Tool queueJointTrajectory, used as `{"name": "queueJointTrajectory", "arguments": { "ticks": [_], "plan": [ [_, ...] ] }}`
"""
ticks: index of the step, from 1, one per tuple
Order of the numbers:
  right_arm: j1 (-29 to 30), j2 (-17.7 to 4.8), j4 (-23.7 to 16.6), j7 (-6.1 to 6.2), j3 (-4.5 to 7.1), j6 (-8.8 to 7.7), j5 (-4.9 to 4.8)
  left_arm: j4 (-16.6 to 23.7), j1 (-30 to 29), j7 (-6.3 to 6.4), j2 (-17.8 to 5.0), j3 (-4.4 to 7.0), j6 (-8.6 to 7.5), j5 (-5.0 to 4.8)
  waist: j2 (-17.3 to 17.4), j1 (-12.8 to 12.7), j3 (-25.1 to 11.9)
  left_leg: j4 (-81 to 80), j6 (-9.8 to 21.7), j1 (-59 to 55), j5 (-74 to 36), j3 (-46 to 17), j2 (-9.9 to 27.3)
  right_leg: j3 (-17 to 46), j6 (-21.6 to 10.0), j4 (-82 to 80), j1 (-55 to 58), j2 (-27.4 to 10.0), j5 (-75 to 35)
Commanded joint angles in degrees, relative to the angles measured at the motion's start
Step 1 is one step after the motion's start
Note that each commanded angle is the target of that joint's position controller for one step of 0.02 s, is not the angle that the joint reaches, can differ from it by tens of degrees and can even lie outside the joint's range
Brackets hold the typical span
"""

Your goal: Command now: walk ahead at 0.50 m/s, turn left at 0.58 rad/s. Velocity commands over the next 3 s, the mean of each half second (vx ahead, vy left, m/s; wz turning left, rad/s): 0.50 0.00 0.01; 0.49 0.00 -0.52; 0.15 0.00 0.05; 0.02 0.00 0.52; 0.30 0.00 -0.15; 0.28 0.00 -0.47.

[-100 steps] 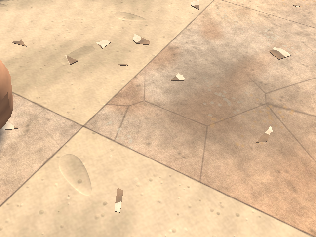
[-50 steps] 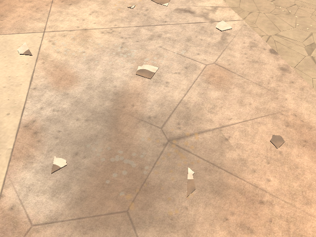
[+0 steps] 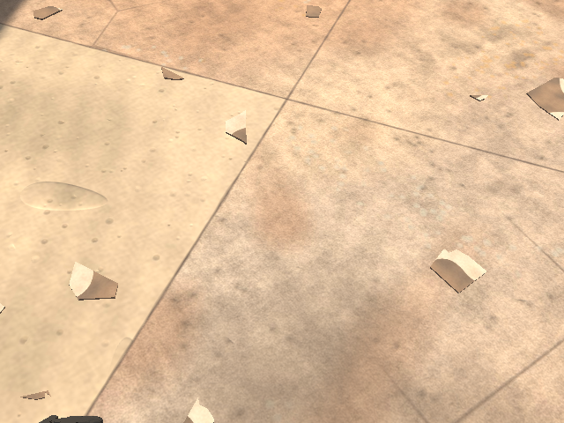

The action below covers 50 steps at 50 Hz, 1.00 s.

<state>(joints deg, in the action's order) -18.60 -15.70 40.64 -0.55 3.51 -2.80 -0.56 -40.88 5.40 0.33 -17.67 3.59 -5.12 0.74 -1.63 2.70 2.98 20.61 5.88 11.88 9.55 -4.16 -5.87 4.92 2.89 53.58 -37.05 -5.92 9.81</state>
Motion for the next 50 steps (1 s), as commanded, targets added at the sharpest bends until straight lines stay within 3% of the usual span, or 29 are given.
{"name": "queueJointTrajectory", "arguments": {
  "ticks": [1,5,8,10,11,12,13,14,15,16,17,18,19,21,24,27,32,35,36,37,38,39,40,41,42,43,45,48,50],
  "plan": [
    [1.03,-10.12,-3.73,1.24,2.78,-0.79,-0.41,3.77,-3.29,-0.1,-2.53,0.39,-0.33,-0.05,5.53,-0.52,-3.07,-7.67,7.89,1.0,-8.95,-10.49,11.44,-1.29,1.48,-11.59,2.65,2.5,-10.49],
    [-1.94,-9.71,-1.77,1.54,2.58,-0.55,-0.54,4.42,-7.96,-1.56,-2.42,-0.12,-1.35,-0.95,7.02,1.95,-2.32,-6.75,6.56,-0.49,-3.58,-11.14,12.84,-1.83,0.77,-21.52,6.76,3.97,-18.14],
    [-3.91,-9.41,-0.11,1.47,2.4,-0.44,-0.22,4.9,-9.1,-2.51,-3.71,0.11,-1.88,-1.1,7.66,2.6,-1.1,-3.82,6.17,-7.37,-6.18,-12.88,16.35,-1.97,-1.94,-24.17,4.55,3.54,-14.47],
    [-3.98,-9.96,0.65,1.44,2.62,-0.09,-0.03,4.92,-7.91,-2.71,-4.67,0.36,-1.97,-1.27,8.66,1.8,-0.45,-2.03,5.39,-11.74,-13.17,-13.16,18.3,-3.04,-4.41,-24.96,4.38,3.8,-8.24],
    [-3.19,-10.2,0.7,1.45,2.65,0.09,-0.05,4.34,-5.42,-2.67,-5.44,0.74,-2.04,-1.28,9.0,0.29,-1.37,0.84,4.6,-12.99,-21.48,-11.94,17.91,-4.45,-5.87,-25.94,7.52,4.93,-5.74],
    [-2.35,-9.8,0.62,1.5,2.4,0.31,0.05,2.55,0.36,-2.49,-6.82,1.63,-2.14,-1.11,7.95,-2.76,-5.06,7.88,3.43,-13.36,-32.14,-9.04,15.48,-6.13,-7.75,-27.65,15.3,6.82,-6.53],
    [-2.09,-8.56,-0.12,1.69,1.67,0.43,0.61,0.79,8.84,-2.44,-8.99,2.38,-2.18,-0.62,5.52,-6.46,-12.61,20.01,1.73,-8.62,-32.14,-6.05,12.77,-1.27,-10.97,-25.5,29.12,2.95,-9.53],
    [-7.82,-5.53,-1.21,1.61,0.55,-0.24,0.88,0.04,15.82,-2.53,-14.09,3.62,-1.99,-0.16,-6.69,-5.83,-21.43,40.14,-2.79,9.82,-12.59,-1.78,5.1,20.16,-19.76,-25.87,50.23,-8.59,-6.48],
    [-8.14,-5.3,-1.48,1.45,0.1,-1.12,0.68,-1.77,18.26,-3.19,-11.81,3.26,-1.47,-2.06,-15.65,-6.15,-21.73,51.43,-5.33,24.91,20.58,-1.78,0.32,40.01,-24.2,-36.02,57.05,-13.76,7.53],
    [-2.27,-9.4,-2.69,1.04,0.86,-2.02,-0.42,-1.05,15.32,-3.15,-8.19,2.08,-1.23,-2.91,-8.67,-7.15,-13.35,54.55,-4.55,31.6,18.84,-4.6,4.2,37.92,-21.27,-38.02,52.11,-12.87,16.01],
    [3.4,-9.4,-3.91,0.73,0.75,-2.76,-0.74,0.0,12.42,-2.8,-6.77,1.61,-0.69,-1.99,-3.25,-7.21,-7.91,52.99,-4.11,31.89,14.5,-3.39,6.34,30.83,-19.23,-38.68,45.01,-10.46,13.87],
    [6.37,-8.63,-4.75,0.56,0.66,-3.34,0.13,0.31,10.6,-2.64,-6.07,1.24,-0.31,-1.36,0.16,-6.1,-3.33,48.74,-4.26,31.55,11.65,-2.33,7.89,25.81,-18.58,-39.82,38.34,-8.08,7.87],
    [6.51,-8.42,-4.92,0.6,0.95,-3.54,1.21,0.65,9.64,-2.32,-5.2,0.9,-0.29,-1.02,0.12,-4.62,-3.01,44.05,-4.59,28.83,8.92,-2.39,9.57,22.6,-17.8,-40.45,35.09,-6.14,2.43],
    [5.21,-6.86,-5.0,0.57,0.78,-3.47,1.76,0.94,9.42,-1.78,-5.15,0.8,-0.02,-1.09,-2.68,-3.01,-4.02,38.46,-6.06,25.06,7.25,-1.32,9.91,18.89,-17.81,-41.61,32.32,-3.47,-4.88],
    [8.36,-5.11,-6.0,0.89,0.16,-2.87,1.65,0.28,11.05,-0.7,-7.25,1.51,0.2,-1.69,-2.64,-3.38,-3.34,29.27,-8.57,24.38,3.73,0.5,9.03,14.88,-18.32,-42.32,28.53,-2.31,-11.5],
    [14.76,-3.62,-7.24,0.72,-0.46,-3.13,1.37,-0.73,13.33,0.2,-8.26,1.93,0.91,-2.14,-2.68,-5.51,-2.54,17.79,-9.74,20.43,-7.48,0.6,7.19,12.03,-16.0,-41.68,25.18,0.19,-11.3],
    [21.62,-4.54,-8.81,-0.34,-0.13,-4.14,0.27,-2.32,18.08,0.9,-7.68,1.95,2.33,-2.65,-3.15,-7.43,-2.5,8.03,-9.15,15.16,-12.22,-0.68,4.47,16.19,-14.16,-37.35,27.56,-0.53,-7.67],
    [19.11,-6.62,-8.26,-0.41,0.89,-4.78,-0.04,-1.99,16.93,1.16,-8.02,2.35,2.97,-2.49,-5.1,-4.96,-2.86,4.89,-6.89,10.22,-6.89,-1.23,4.66,20.23,-12.83,-32.71,30.45,-1.81,-9.2],
    [14.62,-7.71,-7.08,-0.09,1.59,-4.97,0.1,-1.55,15.81,1.07,-7.25,2.15,3.07,-2.39,-5.01,-2.34,-4.76,2.37,-5.27,3.43,-7.32,-0.37,4.94,19.45,-11.59,-28.87,29.4,-0.18,-12.22],
    [7.8,-9.73,-6.07,0.38,2.44,-5.15,0.85,-0.66,14.89,0.75,-5.08,1.38,2.91,-1.89,-3.39,1.09,-10.62,3.5,-2.4,-8.74,-6.66,-3.4,9.56,16.76,-9.89,-19.08,25.55,2.52,-12.26],
    [-1.37,-13.22,-5.15,0.91,3.28,-4.74,1.08,0.62,16.39,0.73,-1.46,0.17,2.7,-0.42,5.26,3.56,-19.45,4.79,1.01,-23.92,-4.21,-14.72,20.09,10.35,-7.67,-2.61,17.18,7.64,4.02],
    [-3.23,-15.53,-2.95,0.27,3.83,-3.84,1.1,2.13,24.32,0.6,-0.13,-0.52,2.16,-2.65,23.94,-0.84,-22.54,-0.78,9.65,-34.64,9.14,-40.22,30.81,5.44,-5.36,12.05,-1.76,11.67,25.85],
    [-0.39,-9.31,-4.26,0.12,2.64,-3.63,0.35,0.21,22.29,0.84,-6.26,0.65,2.32,-3.35,14.02,0.43,-15.67,-2.98,7.93,-29.07,18.39,-38.93,29.28,6.53,-4.54,17.92,-6.87,6.5,22.08],
    [1.9,-6.47,-4.43,0.31,1.86,-3.42,0.29,0.94,16.09,0.71,-8.39,1.37,2.64,-2.89,8.44,1.62,-8.71,-3.71,5.52,-22.06,15.0,-28.66,26.31,4.92,-4.07,18.53,-7.45,4.95,16.46],
    [4.22,-5.89,-4.31,0.2,1.46,-3.28,0.74,1.36,13.6,0.71,-7.38,1.38,2.86,-2.36,4.62,0.52,-5.25,-5.14,4.57,-15.76,7.32,-22.07,23.73,3.61,-3.43,17.54,-5.59,3.22,12.57],
    [5.62,-4.98,-3.64,0.16,1.2,-3.19,0.97,2.13,11.89,0.48,-6.64,1.54,2.88,-1.85,4.87,-0.38,-2.76,-6.47,4.42,-11.69,2.04,-17.52,21.84,3.38,-3.11,15.19,-4.92,1.86,10.18],
    [6.42,-4.61,-2.7,0.19,1.13,-3.56,1.25,2.79,12.03,-0.17,-4.26,1.29,3.38,-2.4,7.72,-1.83,-1.97,-9.25,4.08,-6.96,-3.0,-10.63,19.71,1.95,-2.81,13.01,-1.91,0.08,7.99],
    [7.35,-6.66,-1.27,0.29,1.83,-3.88,0.92,5.05,8.81,-0.39,-2.46,0.83,3.95,-1.8,6.53,-2.56,-0.24,-10.4,5.73,-4.73,-19.6,-3.43,20.22,0.41,-1.16,7.21,-3.19,-0.26,5.37],
    [8.56,-8.31,-0.7,0.7,2.31,-3.29,0.89,5.73,7.77,-0.83,-1.84,0.46,3.8,-1.37,6.05,-2.83,-1.28,-9.0,5.23,-4.56,-29.75,2.66,19.08,-1.44,-0.55,0.16,-0.82,0.02,-0.13]
  ]
}}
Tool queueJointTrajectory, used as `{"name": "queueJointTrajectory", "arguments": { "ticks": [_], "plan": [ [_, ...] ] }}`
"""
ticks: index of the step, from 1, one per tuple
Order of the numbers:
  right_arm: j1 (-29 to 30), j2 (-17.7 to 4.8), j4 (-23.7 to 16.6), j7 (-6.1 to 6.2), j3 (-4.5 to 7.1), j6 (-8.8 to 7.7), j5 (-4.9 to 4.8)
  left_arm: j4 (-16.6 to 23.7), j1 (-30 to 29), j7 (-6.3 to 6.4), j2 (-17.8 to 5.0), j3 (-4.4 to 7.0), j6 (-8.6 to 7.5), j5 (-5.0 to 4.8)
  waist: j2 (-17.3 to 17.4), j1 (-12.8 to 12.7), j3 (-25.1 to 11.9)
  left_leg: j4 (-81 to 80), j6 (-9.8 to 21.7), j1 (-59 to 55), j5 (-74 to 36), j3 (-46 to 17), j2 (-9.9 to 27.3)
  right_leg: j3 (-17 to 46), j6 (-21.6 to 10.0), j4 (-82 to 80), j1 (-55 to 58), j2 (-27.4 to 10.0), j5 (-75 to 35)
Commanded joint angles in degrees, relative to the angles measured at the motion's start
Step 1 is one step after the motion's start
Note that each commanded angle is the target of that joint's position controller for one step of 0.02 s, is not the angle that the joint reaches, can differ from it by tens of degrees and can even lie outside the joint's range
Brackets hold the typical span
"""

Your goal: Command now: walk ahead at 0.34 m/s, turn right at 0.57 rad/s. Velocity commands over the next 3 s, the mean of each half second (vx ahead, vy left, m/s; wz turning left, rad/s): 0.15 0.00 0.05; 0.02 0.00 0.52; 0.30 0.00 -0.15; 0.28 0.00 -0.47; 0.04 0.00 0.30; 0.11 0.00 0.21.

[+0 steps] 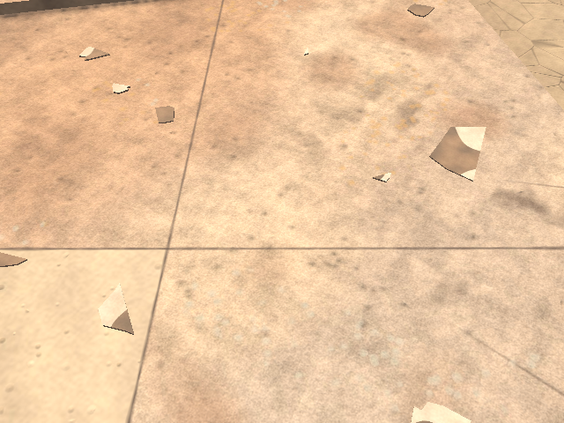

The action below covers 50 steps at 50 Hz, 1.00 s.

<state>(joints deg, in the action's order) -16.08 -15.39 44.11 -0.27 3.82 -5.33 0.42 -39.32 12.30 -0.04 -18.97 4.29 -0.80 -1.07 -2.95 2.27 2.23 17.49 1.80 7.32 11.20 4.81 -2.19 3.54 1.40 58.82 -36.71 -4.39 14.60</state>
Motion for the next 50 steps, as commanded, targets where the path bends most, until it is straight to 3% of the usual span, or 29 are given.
{"name": "queueJointTrajectory", "arguments": {
  "ticks": [1,5,7,9,10,11,12,13,14,15,17,20,24,27,29,30,31,32,33,34,35,36,38,43,47,50],
  "plan": [
    [6.44,-9.22,-3.96,0.69,2.12,-0.32,-0.2,4.39,-0.18,-0.85,-0.28,-0.43,-0.7,0.46,7.39,-1.98,-1.09,-5.52,8.64,0.47,-32.8,-3.56,14.46,-1.38,0.83,-9.19,1.1,-1.0,-9.04],
    [1.75,-10.44,-0.62,0.73,1.92,0.66,-1.57,6.39,-6.23,-2.26,0.7,-0.99,-1.57,0.79,6.67,-0.01,-3.18,-2.86,7.62,-0.97,-33.58,-2.4,14.31,-2.34,-1.6,-22.47,9.77,2.11,-15.69],
    [1.8,-11.41,0.54,0.34,2.01,0.89,-2.48,6.2,-5.55,-2.33,-1.02,-0.38,-1.93,1.42,7.25,-1.71,-4.02,0.98,6.8,-3.48,-34.54,-4.48,15.29,-2.38,-3.65,-26.97,13.14,3.28,-13.68],
    [1.77,-10.46,1.4,0.06,1.42,0.95,-2.78,3.66,1.15,-1.38,-4.58,1.1,-2.26,2.44,5.6,-5.9,-7.72,11.18,3.74,-2.2,-35.48,-4.03,11.79,-3.9,-6.25,-34.71,26.01,4.8,-23.02],
    [0.12,-7.87,0.68,-0.1,0.22,0.53,-1.04,3.19,5.35,-0.43,-9.07,1.98,-2.21,3.43,1.04,-6.7,-13.61,21.44,0.43,4.67,-20.99,-2.25,8.0,2.37,-8.92,-30.95,38.76,-3.49,-49.92],
    [-7.47,-2.32,1.13,-0.72,-2.03,0.62,0.26,4.11,5.39,0.4,-8.89,0.88,-1.64,5.24,-10.95,-3.93,-22.82,39.94,-4.02,18.95,24.89,-4.21,2.07,19.01,-19.84,-27.1,54.87,-20.43,-72.49],
    [-10.01,-5.65,3.56,-0.74,-1.4,1.51,-0.9,4.62,5.35,0.26,-5.29,-0.1,-0.91,3.99,-7.95,-5.22,-29.29,46.7,-4.9,17.88,33.71,-13.7,2.87,19.69,-22.41,-26.25,53.27,-21.5,-70.95],
    [-6.46,-9.59,2.6,-0.69,-0.22,2.45,-2.77,3.84,2.96,-0.3,-5.31,0.16,-0.37,2.38,-6.5,-5.4,-24.38,49.08,-5.48,22.31,31.49,-11.77,4.14,15.9,-21.63,-30.36,48.45,-18.58,-55.4],
    [-2.36,-9.54,1.99,0.11,-0.03,3.49,-2.74,3.44,-0.63,-0.4,-4.25,-0.12,-0.3,1.63,-2.75,-4.53,-17.57,47.68,-5.83,24.93,28.34,-9.98,5.91,13.15,-18.41,-33.57,42.46,-15.3,-42.09],
    [-0.77,-9.02,1.93,1.07,0.22,4.86,-2.09,3.16,-3.72,-0.23,-2.96,-0.5,-0.27,1.47,-2.05,-3.5,-12.46,45.78,-6.7,24.81,24.94,-9.4,6.71,10.7,-16.45,-36.43,35.81,-13.57,-32.89],
    [-3.49,-7.44,2.41,2.33,0.3,7.48,-1.56,2.86,-8.59,0.07,-3.97,-0.02,-0.03,2.39,-4.6,-0.26,-8.23,43.52,-8.41,17.05,19.41,-6.87,6.07,4.86,-15.18,-41.32,22.9,-11.26,-23.78],
    [-3.61,-6.25,1.51,3.03,0.63,8.5,-1.02,1.92,-10.08,1.04,-4.03,0.51,-0.24,2.69,-4.45,-0.01,-7.71,40.81,-7.54,14.32,14.6,-5.21,6.4,0.92,-15.67,-43.88,19.24,-11.74,-16.16],
    [1.06,-6.09,-1.38,2.19,0.7,8.82,-0.82,-0.08,-10.32,2.21,-4.58,1.05,0.25,2.22,-4.59,-1.28,-7.29,33.91,-5.02,13.2,10.53,-4.28,7.54,-1.03,-15.49,-44.93,20.5,-13.59,-9.86],
    [1.05,-6.81,-2.25,1.06,1.16,8.95,-0.84,-1.27,-10.72,2.27,-5.7,1.5,0.95,1.18,-4.43,-0.67,-7.07,27.5,-2.84,10.26,9.64,-2.89,7.12,-2.1,-13.93,-43.29,22.16,-14.66,-8.33],
    [-2.33,-6.92,-1.14,0.37,1.68,8.91,-0.6,-2.09,-11.58,2.26,-5.67,1.64,1.53,-0.04,-3.02,1.5,-6.94,17.43,-0.19,4.52,3.94,-0.71,4.88,-5.2,-10.39,-38.48,20.97,-12.7,-5.19],
    [-3.77,-8.37,-0.74,0.36,2.3,8.83,-0.11,-3.32,-9.5,2.19,-3.89,1.42,1.88,-0.42,1.11,1.56,-5.14,10.8,2.1,2.1,0.17,-3.74,4.81,-8.22,-6.47,-31.75,18.08,-9.65,-0.17],
    [-3.81,-14.54,-2.02,1.36,3.72,8.62,-0.04,-3.35,-6.63,1.82,-0.84,0.84,2.18,1.13,17.88,-0.82,-2.88,2.28,7.45,-1.08,-14.05,-22.18,17.03,-14.95,0.06,-14.78,7.81,-1.76,11.45],
    [-1.87,-18.48,-4.25,1.29,3.99,7.71,1.16,-0.48,-11.76,2.27,-1.82,1.11,1.99,1.85,21.55,0.4,-0.8,-1.55,17.1,2.54,-17.37,-35.55,24.76,-8.4,2.37,-2.99,-1.57,5.94,23.72],
    [-0.9,-16.73,-4.53,0.93,3.73,6.25,2.35,0.12,-14.8,2.57,-3.24,1.6,1.99,1.66,15.79,1.43,-2.17,-3.08,17.38,4.4,-10.71,-33.82,22.93,-2.16,1.29,3.79,-1.95,5.01,21.56],
    [2.01,-15.22,-4.8,1.0,3.39,5.15,1.58,-0.54,-13.57,2.75,-3.98,2.09,2.14,0.99,13.35,-0.62,-1.9,-2.67,13.94,3.96,-7.05,-29.3,19.71,-0.31,0.37,4.99,-2.25,3.82,15.67],
    [5.05,-13.15,-5.41,1.24,2.96,4.86,0.22,-2.2,-11.47,3.16,-4.3,2.5,2.32,1.27,10.48,-2.03,-2.5,-1.6,10.82,2.98,-5.52,-26.25,17.38,0.25,0.34,4.75,-2.26,3.09,11.48],
    [6.43,-11.54,-5.82,1.55,2.36,4.84,-0.72,-2.93,-10.58,3.44,-4.79,2.77,2.35,1.75,10.76,-2.46,-3.08,-0.88,9.66,2.59,-8.29,-24.48,16.28,0.33,0.8,4.79,-1.6,3.11,8.77],
    [5.33,-10.07,-6.05,2.12,1.72,4.95,-0.68,-3.27,-9.75,3.19,-3.99,2.79,1.82,1.48,10.24,-2.72,-5.78,0.49,9.59,0.52,-15.13,-22.57,14.5,0.43,1.72,5.55,0.6,4.15,5.43],
    [2.64,-11.78,-6.28,3.01,2.53,5.81,-1.02,-2.97,-11.71,2.73,-2.07,1.88,0.9,0.76,10.68,-0.83,-6.78,2.37,10.24,-4.89,-15.91,-24.24,13.43,1.35,3.68,-8.07,1.72,5.09,3.77],
    [4.04,-12.98,-7.28,2.72,3.06,6.6,-0.83,-3.16,-11.64,1.89,-2.75,1.71,0.34,0.42,12.04,-0.32,-6.0,2.88,11.23,-0.76,-13.91,-27.84,12.92,1.57,3.93,-15.87,8.29,6.15,5.25],
    [6.3,-12.48,-7.99,2.34,2.87,7.09,-0.86,-4.08,-8.96,1.18,-3.69,1.75,-0.29,0.16,12.46,-0.9,-7.51,4.89,11.13,-1.07,-18.76,-29.7,13.05,1.25,3.25,-20.5,12.61,6.12,5.89]
  ]
}}
Over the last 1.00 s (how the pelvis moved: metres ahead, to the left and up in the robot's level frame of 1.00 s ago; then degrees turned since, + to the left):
0.56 -0.05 0.00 -20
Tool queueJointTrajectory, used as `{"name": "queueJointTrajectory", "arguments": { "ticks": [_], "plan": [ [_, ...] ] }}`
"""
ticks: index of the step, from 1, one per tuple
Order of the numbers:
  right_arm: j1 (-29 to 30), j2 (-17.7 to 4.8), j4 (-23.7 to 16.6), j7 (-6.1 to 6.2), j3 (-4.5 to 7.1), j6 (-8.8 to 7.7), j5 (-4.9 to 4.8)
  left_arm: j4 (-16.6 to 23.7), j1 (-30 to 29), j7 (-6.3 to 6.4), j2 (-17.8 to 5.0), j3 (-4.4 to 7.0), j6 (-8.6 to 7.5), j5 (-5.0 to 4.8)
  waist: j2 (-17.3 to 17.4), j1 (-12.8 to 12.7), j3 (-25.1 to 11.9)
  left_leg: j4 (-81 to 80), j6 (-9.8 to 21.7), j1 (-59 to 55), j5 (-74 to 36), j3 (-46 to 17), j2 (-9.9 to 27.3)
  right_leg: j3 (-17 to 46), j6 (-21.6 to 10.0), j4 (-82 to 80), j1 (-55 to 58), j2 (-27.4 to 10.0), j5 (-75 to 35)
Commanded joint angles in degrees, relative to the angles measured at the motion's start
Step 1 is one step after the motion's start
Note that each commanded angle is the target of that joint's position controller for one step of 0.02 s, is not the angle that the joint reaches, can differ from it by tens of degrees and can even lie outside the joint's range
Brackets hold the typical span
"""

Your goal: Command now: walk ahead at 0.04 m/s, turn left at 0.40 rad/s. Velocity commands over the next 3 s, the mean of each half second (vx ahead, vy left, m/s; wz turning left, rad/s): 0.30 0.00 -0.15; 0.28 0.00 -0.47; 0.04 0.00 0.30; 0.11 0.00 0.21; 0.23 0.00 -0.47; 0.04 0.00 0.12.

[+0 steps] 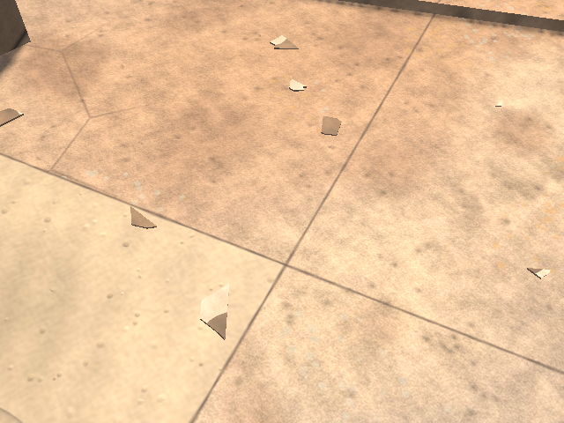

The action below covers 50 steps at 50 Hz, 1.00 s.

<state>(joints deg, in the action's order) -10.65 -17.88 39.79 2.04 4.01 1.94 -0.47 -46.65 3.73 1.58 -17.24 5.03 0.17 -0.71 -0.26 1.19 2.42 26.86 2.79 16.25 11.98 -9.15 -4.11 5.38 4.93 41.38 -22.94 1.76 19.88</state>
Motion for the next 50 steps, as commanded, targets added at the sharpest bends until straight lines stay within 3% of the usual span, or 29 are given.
{"name": "queueJointTrajectory", "arguments": {
  "ticks": [1,3,4,5,6,7,8,9,12,16,19,21,22,23,24,25,26,28,32,36,40,42,43,44,45,46,47,48,50],
  "plan": [
    [0.91,-8.98,-3.66,0.02,2.28,-0.07,-0.05,2.7,1.09,-0.87,-5.54,0.85,-1.5,-0.28,9.57,0.21,-9.6,-4.11,9.76,-10.04,-16.01,-15.53,14.74,-1.44,-0.85,-5.51,1.66,-0.56,-0.58],
    [1.51,-5.92,-2.83,0.02,0.75,0.01,-0.2,1.38,3.45,-1.86,-3.51,0.09,-2.05,0.0,8.47,-1.46,-9.44,-3.94,7.24,-4.54,1.64,-13.76,12.01,-4.32,-2.92,-16.43,11.4,-0.8,-9.24],
    [-0.77,-3.49,-1.49,-0.14,-0.25,-0.25,0.57,0.59,4.24,-2.18,-2.74,-0.31,-2.27,0.6,6.58,-1.41,-8.73,-3.06,4.94,-0.97,11.38,-11.85,9.25,-3.73,-4.04,-19.45,16.46,-1.69,-9.5],
    [-2.16,-1.53,-0.98,-0.39,-1.0,-0.7,1.52,0.29,6.49,-2.11,-5.33,-0.16,-2.49,1.3,-0.63,-0.98,-7.76,6.23,2.29,4.67,18.51,-6.54,4.79,6.56,-7.29,-22.45,20.14,-9.39,-2.97],
    [-1.42,-2.44,-3.24,-0.46,-0.61,-1.66,1.39,-0.67,9.58,-2.01,-11.91,1.12,-2.47,1.44,-10.26,-0.07,-4.42,15.73,-0.86,14.74,20.78,4.34,-2.26,21.33,-15.46,-27.62,20.41,-16.83,9.27],
    [3.93,-6.51,-4.96,-0.19,0.39,-2.9,0.58,-0.53,10.41,-2.17,-12.77,1.44,-3.04,1.66,-12.46,-3.29,1.44,24.0,-2.16,22.01,22.8,3.7,0.43,34.41,-22.06,-33.92,16.67,-22.53,20.41],
    [5.03,-9.47,-4.68,-0.18,1.54,-3.79,-0.44,-0.04,8.97,-1.83,-10.56,0.78,-3.68,1.01,-9.5,-2.81,4.71,28.2,-2.38,24.05,18.66,2.46,3.28,33.39,-21.73,-34.46,15.47,-21.88,21.84],
    [4.56,-8.97,-3.76,-0.45,1.69,-4.44,-0.21,0.05,8.38,-1.51,-9.38,0.4,-3.95,0.23,-9.09,-2.32,4.37,29.06,-2.82,24.54,15.34,2.99,4.44,29.52,-19.85,-34.21,16.79,-19.25,18.67],
    [7.94,-4.96,-4.07,-1.5,0.99,-6.63,0.71,-0.62,11.84,-0.61,-7.55,-0.05,-3.96,-0.68,-7.75,-4.21,1.64,22.78,-4.25,22.41,6.28,5.57,5.09,19.87,-16.68,-33.35,20.11,-13.27,4.96],
    [11.01,-0.69,-4.54,-2.57,-0.27,-8.04,-0.14,-0.42,14.4,0.1,-8.88,0.59,-3.0,-0.76,-9.29,-5.16,-0.35,7.33,-5.98,9.53,2.52,8.87,1.79,13.88,-16.18,-30.71,14.36,-9.04,-3.21],
    [8.85,-2.91,-4.11,-2.65,0.51,-8.32,-1.45,0.39,15.1,-0.13,-9.87,0.95,-2.47,-1.08,-9.19,-3.39,-1.08,-0.28,-5.82,-0.05,-1.88,8.06,1.41,17.55,-15.96,-28.86,10.03,-10.11,-0.79],
    [3.39,-4.74,-2.55,-2.04,1.43,-8.35,-1.62,1.18,14.54,-0.3,-7.77,0.4,-2.4,-0.97,-7.73,-0.07,-2.52,-4.43,-4.29,-10.74,-3.84,7.67,2.82,17.78,-13.58,-24.8,5.31,-8.28,-0.48],
    [-2.42,-6.5,-1.51,-1.34,2.13,-8.35,-1.48,1.83,13.52,-0.47,-5.15,-0.31,-2.64,-0.65,-6.56,2.95,-4.78,-4.8,-2.63,-19.69,-2.39,4.67,6.9,15.76,-11.36,-18.33,-0.04,-5.99,1.01],
    [-10.55,-10.41,-0.5,-0.53,3.08,-8.13,-0.13,3.38,13.38,-0.71,0.03,-1.77,-3.08,-0.16,3.79,6.03,-11.6,-6.71,1.57,-33.04,7.41,-8.38,18.39,8.33,-7.74,-0.74,-9.61,-0.68,6.35],
    [-14.3,-14.55,1.51,-1.46,4.23,-7.49,0.76,6.63,13.8,-0.41,-0.66,-1.77,-3.86,-1.54,17.53,5.03,-12.95,-13.8,8.63,-33.11,23.66,-29.65,28.84,2.88,-6.89,13.02,-19.54,1.32,14.34],
    [-10.06,-9.73,0.71,-1.88,2.86,-7.78,0.83,5.51,14.85,-0.31,-5.93,-0.43,-4.0,-2.05,12.54,3.38,-6.5,-15.28,9.14,-27.55,27.78,-28.52,27.95,4.19,-6.94,21.16,-22.77,-3.26,11.06],
    [-7.53,-6.14,0.39,-1.88,1.91,-7.98,0.47,4.81,13.61,-0.62,-7.27,0.14,-3.83,-1.89,10.32,2.71,-1.85,-15.57,7.44,-23.87,22.12,-20.88,24.7,3.71,-7.13,23.61,-23.84,-4.48,6.06],
    [-4.14,-3.4,0.72,-1.93,1.04,-7.96,0.66,4.35,12.73,-1.04,-5.26,0.09,-3.41,-1.2,7.67,1.09,1.26,-16.8,5.94,-19.11,7.44,-9.68,20.93,2.66,-6.58,23.41,-22.92,-6.8,-0.78],
    [-3.47,-3.87,1.82,-1.82,1.24,-8.25,1.01,7.25,8.43,-2.33,-2.1,-0.72,-2.76,-0.95,6.04,0.57,2.49,-18.75,6.38,-14.24,-12.2,3.17,18.23,-0.17,-4.74,19.76,-21.72,-7.91,-8.28],
    [-1.34,-6.86,2.04,-0.8,1.91,-7.13,0.54,11.18,2.93,-3.8,-0.31,-1.77,-2.94,0.12,5.34,0.69,2.05,-16.12,5.37,-9.1,-29.12,14.31,15.84,-5.62,-3.56,2.2,-12.27,-6.32,-18.46],
    [-2.29,-9.58,2.7,-0.13,2.77,-6.24,-1.18,13.41,2.3,-5.38,-3.6,-0.44,-2.09,0.12,5.82,-0.82,-1.47,-9.2,3.36,-12.93,-37.13,16.64,18.0,-7.61,-6.56,-4.7,-4.8,-3.45,-18.16],
    [-1.67,-10.38,2.18,0.1,3.2,-5.6,-2.01,12.32,9.17,-5.33,-7.06,1.42,-1.69,0.35,5.23,-4.95,-5.74,2.75,1.74,-13.39,-44.27,17.78,17.29,-9.26,-9.52,-7.89,4.64,0.11,-16.42],
    [-2.11,-9.0,1.85,-0.01,2.69,-5.51,-1.91,10.79,15.67,-4.54,-9.75,2.92,-1.46,0.4,2.97,-8.33,-9.42,13.83,-0.36,-9.47,-39.79,18.97,14.68,-8.78,-11.71,-11.35,14.89,1.68,-21.07],
    [-6.09,-4.86,0.95,-0.52,1.23,-5.57,0.72,10.78,18.46,-2.92,-14.1,3.81,-0.9,0.23,-8.61,-7.34,-13.89,32.33,-3.91,3.55,-6.55,19.39,10.03,4.02,-15.65,-11.18,28.98,-7.88,-41.54],
    [-15.28,-0.91,0.16,-1.54,-0.79,-5.97,2.43,14.56,13.1,-2.47,-17.9,2.99,-1.31,1.87,-17.07,-0.25,-24.56,52.52,-6.72,18.96,33.31,11.01,1.44,31.84,-29.58,-10.66,42.02,-24.91,-55.9],
    [-11.59,-7.9,1.91,-2.18,0.43,-5.87,0.31,15.95,13.21,-2.84,-12.41,1.93,-1.19,1.6,-6.51,-6.05,-30.45,55.76,-6.04,18.44,27.89,2.91,3.79,30.72,-29.47,-16.47,38.46,-24.83,-43.17],
    [-6.58,-8.69,0.88,-2.16,0.71,-5.27,-1.42,15.05,9.74,-3.07,-9.07,0.7,-1.5,1.16,-4.17,-5.18,-21.5,53.03,-5.2,21.47,22.29,4.6,6.47,22.33,-25.9,-18.07,31.68,-21.67,-35.95],
    [-5.1,-7.04,1.2,-1.48,0.25,-4.51,-0.82,13.92,7.3,-3.06,-5.97,-0.34,-1.69,0.33,-0.61,-3.42,-15.25,47.46,-5.29,21.19,18.67,5.45,9.22,16.59,-22.31,-19.09,23.84,-18.33,-30.35],
    [-6.64,-6.35,2.75,-0.57,0.24,-2.52,-0.13,12.73,3.36,-3.03,-3.92,-1.4,-2.08,1.62,-3.13,-0.04,-10.53,41.09,-5.93,10.59,13.93,5.36,10.99,9.06,-19.85,-22.63,8.48,-14.68,-28.73]
  ]
}}
Over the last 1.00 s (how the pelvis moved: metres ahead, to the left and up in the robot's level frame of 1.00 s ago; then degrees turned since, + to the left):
0.15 0.00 0.00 23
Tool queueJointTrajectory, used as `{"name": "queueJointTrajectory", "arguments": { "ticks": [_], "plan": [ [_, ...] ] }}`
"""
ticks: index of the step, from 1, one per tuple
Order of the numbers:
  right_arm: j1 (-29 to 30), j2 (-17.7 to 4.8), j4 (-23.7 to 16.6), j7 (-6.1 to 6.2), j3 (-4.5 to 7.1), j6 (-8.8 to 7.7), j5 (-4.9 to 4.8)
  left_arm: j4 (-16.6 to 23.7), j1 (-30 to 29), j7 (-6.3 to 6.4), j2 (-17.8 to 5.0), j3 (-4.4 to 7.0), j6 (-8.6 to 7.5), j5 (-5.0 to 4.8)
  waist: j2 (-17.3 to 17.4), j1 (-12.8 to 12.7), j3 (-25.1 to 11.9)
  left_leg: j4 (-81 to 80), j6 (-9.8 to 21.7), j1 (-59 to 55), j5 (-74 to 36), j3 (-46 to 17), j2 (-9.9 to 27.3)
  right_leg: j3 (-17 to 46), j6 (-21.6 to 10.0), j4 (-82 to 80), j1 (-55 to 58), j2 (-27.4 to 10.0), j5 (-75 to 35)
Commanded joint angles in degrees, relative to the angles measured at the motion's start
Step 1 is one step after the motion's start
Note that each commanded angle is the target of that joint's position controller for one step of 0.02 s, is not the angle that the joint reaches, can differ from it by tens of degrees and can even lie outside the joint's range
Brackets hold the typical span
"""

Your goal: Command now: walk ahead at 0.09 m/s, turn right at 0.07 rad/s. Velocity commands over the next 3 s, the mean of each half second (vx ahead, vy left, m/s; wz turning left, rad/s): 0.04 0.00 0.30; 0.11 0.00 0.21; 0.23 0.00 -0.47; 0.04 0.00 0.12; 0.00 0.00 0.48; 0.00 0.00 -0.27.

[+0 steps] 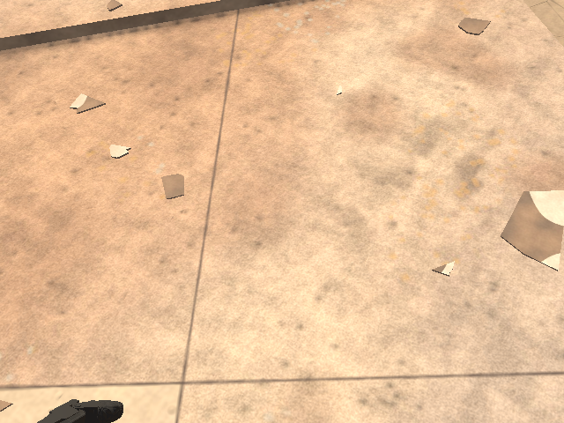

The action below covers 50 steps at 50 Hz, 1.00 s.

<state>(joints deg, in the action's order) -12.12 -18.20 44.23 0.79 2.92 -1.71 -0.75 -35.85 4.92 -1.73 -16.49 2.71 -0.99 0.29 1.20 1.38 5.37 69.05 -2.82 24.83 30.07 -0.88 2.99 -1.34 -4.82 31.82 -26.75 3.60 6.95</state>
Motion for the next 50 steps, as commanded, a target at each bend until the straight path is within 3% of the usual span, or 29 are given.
{"name": "queueJointTrajectory", "arguments": {
  "ticks": [1,3,5,8,10,14,17,18,19,20,21,22,23,24,25,26,31,34,37,39,40,41,42,43,44,45,46,48,50],
  "plan": [
    [-7.25,-5.25,-0.77,0.92,1.27,1.74,0.23,1.21,1.03,0.26,-4.69,0.94,-1.39,1.51,-5.84,0.91,-13.03,-2.9,-0.82,-2.32,-6.08,-2.32,3.38,12.85,-10.17,-14.52,7.99,-15.56,-16.73],
    [-8.32,-3.71,0.03,1.45,0.88,2.13,0.48,-0.32,-0.65,0.62,-4.09,0.82,-2.3,2.1,-6.32,1.62,-12.43,-10.3,-1.62,-5.49,-7.95,-2.38,3.34,8.37,-10.1,-15.64,5.89,-14.77,-18.51],
    [-5.68,-2.93,-0.36,1.74,0.44,2.28,0.71,-1.75,-1.03,1.18,-4.69,1.09,-2.4,2.02,-6.1,0.47,-11.95,-17.22,-1.65,-6.06,-10.75,-2.54,3.68,6.71,-9.59,-16.25,7.4,-15.0,-14.58],
    [-1.28,-5.1,-2.25,1.73,1.01,2.8,0.1,-3.14,0.0,2.35,-7.6,2.11,-1.02,1.51,-6.13,-1.72,-9.77,-19.32,-1.42,-2.7,-11.17,-1.63,3.4,8.69,-10.32,-18.39,10.45,-17.47,-1.95],
    [0.53,-5.46,-3.37,1.69,1.31,3.2,-0.06,-3.77,0.54,2.91,-7.9,2.34,-0.04,0.98,-5.97,-2.47,-7.85,-19.17,-1.23,0.53,-9.03,-1.44,3.4,10.16,-10.66,-19.08,13.0,-19.16,2.5],
    [1.27,-3.96,-4.3,0.89,1.28,3.18,-0.02,-4.48,0.7,3.52,-7.54,2.54,1.2,0.46,-5.46,-2.61,-7.76,-21.96,-0.51,1.29,-5.95,0.24,2.7,8.95,-10.61,-16.69,18.37,-20.77,-3.79],
    [-1.17,-3.27,-3.87,-0.36,1.38,2.96,-0.2,-4.66,-0.19,3.74,-8.25,2.91,2.23,-0.34,-6.35,-0.73,-10.11,-31.17,0.97,-4.22,-9.42,3.51,0.14,5.23,-8.76,-11.22,21.23,-20.3,-15.8],
    [-3.02,-3.29,-3.28,-0.82,1.53,2.88,-0.21,-4.77,-0.57,3.88,-8.4,3.06,2.63,-1.01,-6.69,0.55,-10.67,-37.63,2.14,-7.69,-14.35,4.74,-1.09,3.41,-7.04,-8.46,20.94,-19.36,-16.49],
    [-3.95,-4.89,-3.25,-1.0,2.01,2.81,0.13,-5.68,1.47,3.92,-7.85,3.13,2.8,-1.68,-5.33,0.98,-10.14,-44.86,4.21,-11.44,-22.12,2.75,-1.15,1.07,-3.36,-4.52,18.87,-17.19,-12.07],
    [-4.29,-10.23,-3.89,-0.46,3.41,2.87,0.44,-5.3,2.64,3.71,-5.61,2.75,2.55,-0.68,4.79,-0.63,-9.99,-49.14,8.03,-18.03,-36.38,-9.59,6.95,-4.67,2.23,6.89,9.94,-12.1,-1.11],
    [-3.29,-16.1,-5.2,0.04,4.73,2.92,0.9,-1.93,-1.73,3.52,-3.53,2.08,1.86,1.39,18.21,-0.79,-7.75,-48.65,18.81,-23.51,-55.66,-26.6,18.63,-6.24,7.65,17.84,-7.32,-1.94,25.07],
    [-5.23,-12.85,-5.89,-0.16,4.06,2.08,2.46,-1.36,-5.69,3.56,-5.67,2.62,1.43,1.29,11.33,3.12,-11.25,-48.95,23.53,-24.21,-55.88,-26.84,19.48,1.85,7.91,28.62,-10.48,-1.57,31.32],
    [-3.47,-11.59,-5.92,-0.18,3.75,1.21,2.47,-2.01,-4.52,3.33,-6.6,3.17,1.48,0.0,7.52,1.36,-11.14,-48.33,21.19,-24.42,-54.34,-21.95,16.48,4.3,7.34,32.4,-11.42,-2.87,27.55],
    [-0.39,-10.64,-6.38,0.03,3.81,0.85,1.34,-3.25,-2.71,3.56,-6.48,3.37,1.65,-0.37,4.66,-0.3,-10.7,-47.37,17.97,-24.77,-52.07,-18.52,13.26,4.91,7.38,32.42,-12.39,-3.57,23.47],
    [1.37,-9.21,-6.86,0.3,3.37,0.92,0.09,-3.81,-2.06,3.86,-7.02,3.57,1.84,-0.08,4.4,-0.82,-10.22,-47.11,16.32,-24.8,-51.81,-17.2,12.24,5.34,7.86,31.29,-12.9,-4.19,20.74],
    [1.89,-8.54,-7.17,0.67,3.03,1.15,-0.23,-3.92,-2.06,3.93,-6.83,3.61,1.82,0.06,4.92,-1.28,-10.58,-46.95,15.92,-23.57,-53.81,-16.11,11.05,5.18,8.52,31.51,-10.84,-3.87,18.36],
    [0.48,-9.81,-7.94,1.6,3.68,2.56,-0.1,-3.25,-3.54,3.54,-4.77,2.84,1.14,-0.63,5.82,-0.22,-10.97,-46.04,15.54,-24.42,-51.23,-16.51,8.59,4.99,10.24,19.41,-7.16,-2.32,13.07],
    [1.23,-10.87,-8.72,1.54,4.08,3.24,0.04,-3.05,-3.95,3.07,-5.2,2.81,0.94,-0.75,7.42,0.24,-10.49,-45.58,15.67,-20.86,-48.24,-18.89,8.19,5.17,10.39,13.44,-2.13,-1.54,12.69],
    [2.83,-8.64,-8.86,1.19,3.1,3.58,0.62,-4.36,-1.32,2.4,-5.81,2.77,0.92,-1.05,8.72,0.52,-11.47,-44.18,15.07,-18.84,-47.02,-18.0,8.46,3.55,9.6,9.11,3.86,-2.8,12.27],
    [2.07,-5.68,-7.49,0.85,1.72,3.39,0.56,-4.78,-0.65,1.46,-4.31,2.09,0.48,-1.01,8.16,0.41,-11.61,-45.52,13.94,-15.73,-28.05,-17.87,7.21,1.9,8.04,2.08,9.9,-3.38,9.02],
    [2.09,-5.12,-6.78,0.54,1.21,3.16,0.61,-5.44,0.39,0.94,-3.32,1.76,0.11,-0.9,7.85,-0.56,-10.2,-46.31,12.78,-12.19,-15.65,-17.37,5.83,-0.11,7.0,-3.57,14.62,-2.46,4.94],
    [0.65,-5.06,-6.01,0.23,0.95,2.68,1.25,-5.9,0.66,0.82,-3.72,1.82,-0.19,-0.8,6.95,-0.44,-8.32,-46.39,11.55,-9.16,-6.24,-17.1,4.08,-0.4,6.0,-5.3,17.6,-1.7,5.62],
    [0.23,-4.18,-5.79,0.06,0.5,2.04,2.12,-5.96,2.47,0.97,-5.47,2.0,-0.7,-0.75,4.4,-0.78,-7.37,-42.74,9.75,-5.9,0.46,-15.68,2.13,5.21,3.95,-5.8,20.15,-5.25,8.5],
    [-0.78,-1.95,-6.44,-0.02,-0.2,1.17,3.1,-6.32,5.98,1.32,-9.63,2.61,-1.1,-0.9,-5.09,0.09,-7.36,-31.04,6.65,-1.04,3.28,-8.69,-3.07,16.76,-0.63,-9.56,22.8,-13.55,8.77],
    [2.81,-3.97,-9.42,0.37,0.64,0.17,1.36,-8.32,10.77,0.87,-14.81,4.02,-1.39,-0.44,-15.46,-1.6,-4.46,-22.21,3.8,9.59,4.97,-0.49,-7.62,35.58,-10.38,-18.72,22.61,-21.48,25.15],
    [8.75,-8.29,-10.35,0.97,1.91,-0.73,-0.24,-8.25,12.67,0.63,-12.71,3.56,-2.32,-0.32,-12.92,-5.23,1.17,-14.2,3.15,16.44,7.09,-3.68,-5.05,44.26,-13.98,-23.39,21.83,-24.35,32.04],
    [9.49,-8.91,-10.52,0.9,2.48,-1.45,-0.8,-8.52,12.04,0.95,-10.88,2.96,-2.99,-0.53,-10.12,-4.36,2.02,-10.95,3.42,18.41,2.61,-5.38,-2.8,41.95,-12.61,-22.91,22.26,-23.39,32.74],
    [9.09,-6.57,-9.96,0.09,2.24,-2.68,0.18,-8.26,11.65,1.59,-9.51,2.62,-3.35,-1.47,-9.24,-4.1,0.13,-12.49,3.17,18.27,-4.7,-4.9,-1.15,34.39,-9.79,-22.75,24.54,-19.05,26.09],
    [10.33,-3.98,-9.96,-0.76,1.83,-4.07,0.83,-8.17,12.27,2.57,-8.07,2.36,-2.81,-1.59,-8.85,-4.39,-2.18,-18.91,2.02,13.71,-10.92,-2.62,-1.54,26.67,-7.76,-22.45,24.3,-14.53,15.93]
  ]
}}
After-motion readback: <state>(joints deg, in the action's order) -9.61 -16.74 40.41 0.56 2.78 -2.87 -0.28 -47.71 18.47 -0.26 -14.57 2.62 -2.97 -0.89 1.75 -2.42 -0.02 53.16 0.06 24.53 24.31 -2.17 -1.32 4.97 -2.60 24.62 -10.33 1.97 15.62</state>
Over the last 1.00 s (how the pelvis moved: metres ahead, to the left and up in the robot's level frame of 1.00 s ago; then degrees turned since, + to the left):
0.31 -0.08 -0.02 -24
